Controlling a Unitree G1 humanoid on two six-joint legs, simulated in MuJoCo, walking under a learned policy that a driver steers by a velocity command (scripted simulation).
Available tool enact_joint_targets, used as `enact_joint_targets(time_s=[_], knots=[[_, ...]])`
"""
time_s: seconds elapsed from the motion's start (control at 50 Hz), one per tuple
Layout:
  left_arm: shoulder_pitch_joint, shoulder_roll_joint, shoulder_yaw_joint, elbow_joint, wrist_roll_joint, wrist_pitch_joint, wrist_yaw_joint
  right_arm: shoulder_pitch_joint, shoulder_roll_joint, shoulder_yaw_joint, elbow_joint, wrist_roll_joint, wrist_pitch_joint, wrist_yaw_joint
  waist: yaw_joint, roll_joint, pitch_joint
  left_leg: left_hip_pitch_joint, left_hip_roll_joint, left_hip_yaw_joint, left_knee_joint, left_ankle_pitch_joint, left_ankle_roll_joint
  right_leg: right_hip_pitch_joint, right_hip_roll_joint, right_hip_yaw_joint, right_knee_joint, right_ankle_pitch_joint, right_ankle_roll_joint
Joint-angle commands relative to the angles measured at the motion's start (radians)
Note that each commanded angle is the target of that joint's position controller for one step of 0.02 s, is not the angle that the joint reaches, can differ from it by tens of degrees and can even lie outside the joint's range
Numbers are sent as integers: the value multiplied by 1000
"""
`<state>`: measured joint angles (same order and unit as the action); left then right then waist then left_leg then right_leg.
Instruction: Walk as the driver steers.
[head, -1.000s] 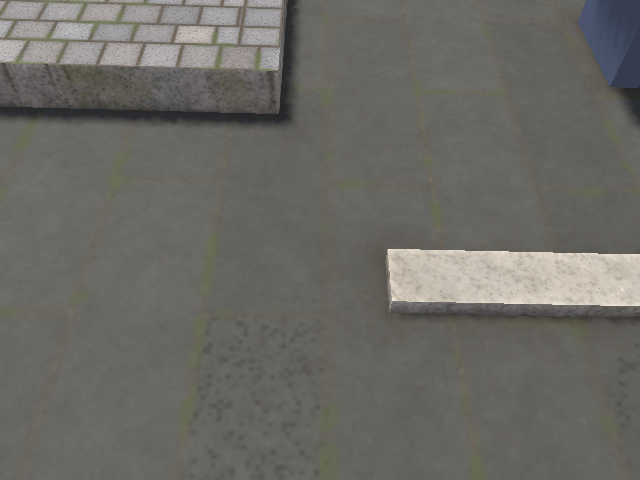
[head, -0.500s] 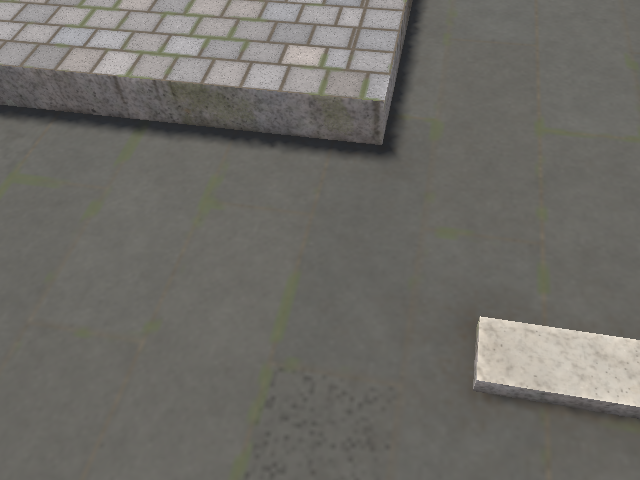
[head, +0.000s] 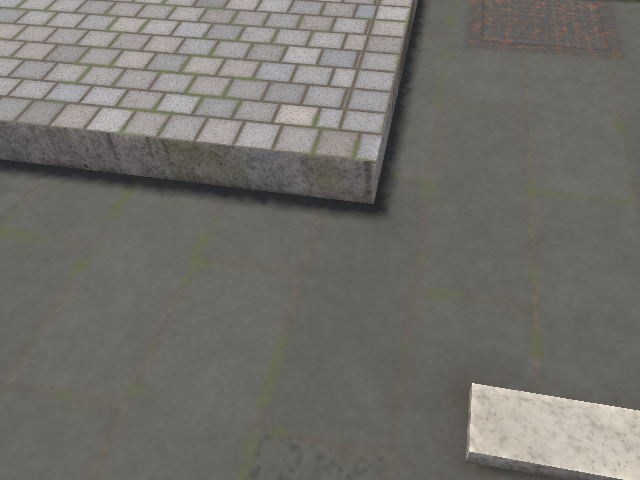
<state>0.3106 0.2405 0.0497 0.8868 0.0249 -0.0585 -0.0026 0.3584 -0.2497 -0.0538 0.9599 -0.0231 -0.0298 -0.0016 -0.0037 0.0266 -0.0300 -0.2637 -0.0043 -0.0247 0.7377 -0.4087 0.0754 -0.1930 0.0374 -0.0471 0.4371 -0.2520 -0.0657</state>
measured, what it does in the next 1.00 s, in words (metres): walks ahead: left foot, then right foot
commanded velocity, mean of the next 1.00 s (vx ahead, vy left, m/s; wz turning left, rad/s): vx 0.08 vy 0.00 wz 0.00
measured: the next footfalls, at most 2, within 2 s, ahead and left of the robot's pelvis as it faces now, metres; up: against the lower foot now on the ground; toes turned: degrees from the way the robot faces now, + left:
left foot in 0.30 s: +0.23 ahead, +0.09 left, +0.00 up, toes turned +1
right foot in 0.62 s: +0.15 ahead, -0.10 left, +0.00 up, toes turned -1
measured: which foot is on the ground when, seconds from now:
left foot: up 0.00-0.28, down 0.30-1.00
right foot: down 0.00-0.32, up 0.34-0.60, down 0.62-1.00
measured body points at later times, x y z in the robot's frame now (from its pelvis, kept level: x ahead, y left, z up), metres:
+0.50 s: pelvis +0.11 +0.03 +0.00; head +0.13 +0.04 +0.44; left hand +0.13 +0.26 -0.17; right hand +0.18 -0.21 -0.15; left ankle +0.19 +0.09 -0.74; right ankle +0.06 -0.10 -0.71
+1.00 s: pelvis +0.14 +0.01 +0.00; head +0.14 +0.01 +0.45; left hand +0.12 +0.22 -0.16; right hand +0.13 -0.21 -0.16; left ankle +0.19 +0.09 -0.74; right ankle +0.11 -0.10 -0.74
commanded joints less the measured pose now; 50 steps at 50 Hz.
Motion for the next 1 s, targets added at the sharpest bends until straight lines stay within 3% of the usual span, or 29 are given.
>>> enact_joint_targets(time_s=[0.02, 0.08, 0.1, 0.16, 0.2, 0.26, 0.3, 0.32, 0.34, 0.36, 0.38, 0.4, 0.44, 0.48, 0.56, 0.6, 0.62, 0.64, 0.66, 0.7, 0.74, 0.8, 1.0], knots=[[107, 110, 22, -3, -1, -9, 2, -121, -74, -13, -96, -5, -33, 22, 26, -87, 167, -455, 55, -10, 235, 45, 15, 195, -341, 460, -319, -166, -149], [96, 77, 4, 18, -7, -27, 10, -74, -42, -6, -60, -16, -23, 22, -11, -112, 93, -345, 42, 52, 225, 121, -35, 190, -246, 206, -234, 552, -118], [114, 71, 0, 34, -9, -28, 12, -85, -28, -3, -62, -13, -19, 20, -13, -120, 74, -326, 30, 65, 198, 138, -47, 191, -231, 156, -199, 708, -114], [126, 63, -11, 65, -9, -19, 19, -176, 6, 15, -83, 1, -12, 13, 5, -150, 74, -250, 8, 93, 33, 226, -60, 143, -201, 77, -160, 848, -101], [133, 65, -14, 83, -8, -12, 23, -196, 4, 21, -81, 5, -9, 6, 17, -167, 63, -171, -9, 105, -55, 271, -50, 121, -199, 68, -132, 859, -95], [111, 70, -15, 102, -14, -7, 28, -154, -17, 16, -54, 5, -12, -7, -5, -147, 57, -49, -15, 84, -153, 315, -15, 97, -223, 102, -66, 784, -82], [105, 67, -17, 115, -20, -7, 28, -48, -45, 6, -7, -7, -30, -19, -55, -63, 30, 135, 4, 50, -318, 505, 9, 53, -172, 90, 86, 635, -36], [142, 48, -22, 106, -18, -10, 29, 33, -111, -7, 8, -15, -43, -24, -57, 32, -53, 296, 166, -98, -284, 874, 34, -30, -120, 55, 225, 338, -3], [294, -44, -39, 143, -45, 9, 32, 66, -134, -8, 15, -8, -35, -25, -13, 189, -180, 397, 385, -305, -272, 1155, 206, -90, -12, 12, 447, -273, 19], [257, 12, -23, 162, -30, 39, 39, 41, -94, 1, 9, 26, -24, -20, -35, 135, -182, 302, 396, -377, -345, 910, 258, -114, 3, 53, 536, -427, 22], [173, 28, -16, 146, -5, 53, 36, -34, -76, 7, -4, 29, -16, -21, -20, 90, -68, 192, 351, -345, -416, 657, 241, -154, -12, 71, 586, -404, 26], [116, 13, -17, 139, 8, 60, 30, -104, -46, 19, -16, 20, -9, -25, -2, 60, -12, 108, 306, -303, -469, 488, 201, -154, -31, 84, 562, -339, 30], [111, -17, -23, 154, 7, 75, 27, -164, -20, 30, -12, 9, 0, -38, 42, 81, 40, -20, 229, -189, -523, 384, 134, -74, -58, 80, 447, -249, 46], [138, -35, -29, 187, 0, 84, 34, -151, -19, 32, 5, 2, 0, -39, 44, 71, 22, -23, 195, -142, -516, 371, 115, -26, -39, 53, 353, -234, 56], [120, -39, -34, 212, -5, 95, 42, -144, -48, 25, 30, 12, 14, -37, 38, 72, 20, -62, 185, -151, -540, 68, 97, 41, -35, 30, 172, -114, 46], [135, -39, -37, 229, 3, 93, 40, -151, -50, 21, 38, 24, 29, -36, 48, 49, 61, -149, 168, -150, -556, -100, 46, 114, -38, 27, 42, -10, 27], [127, -27, -39, 223, 12, 87, 40, -136, -42, 20, 45, 25, 33, -35, 42, 21, 97, -175, 156, -149, -555, -140, 8, 109, -73, 75, -30, -2, 16], [106, -4, -39, 214, 11, 78, 41, -119, -32, 19, 48, 30, 39, -33, 18, -21, 132, -154, 118, -122, -543, -114, -21, 25, -115, 143, -88, -96, 4], [81, -7, -42, 219, -2, 70, 41, -117, -15, 20, 50, 31, 41, -29, -2, -97, 169, -59, 78, -76, -500, 0, -28, -109, -129, 173, -132, -183, 1], [42, -24, -48, 217, -11, 48, 43, -75, 17, 29, 77, 19, 36, -23, -32, -131, 136, 110, 66, -52, -414, 175, -23, -189, -146, 193, -201, -189, 17], [34, -17, -47, 214, -15, 38, 47, -50, 7, 29, 99, 10, 27, -20, -38, -95, 112, 141, 74, -56, -404, 223, -17, -161, -140, 180, -198, -129, 22], [73, -29, -47, 227, -15, 39, 46, -50, 13, 36, 118, 14, 20, -23, -18, -47, 107, 92, 83, -67, -424, 208, -15, -89, -125, 154, -161, -59, 13], [109, -46, -50, 247, -14, 42, 48, -20, 36, 47, 163, 15, 17, -34, -4, -25, 109, 79, 86, -68, -422, 243, -18, -46, -123, 137, -139, 4, 6]])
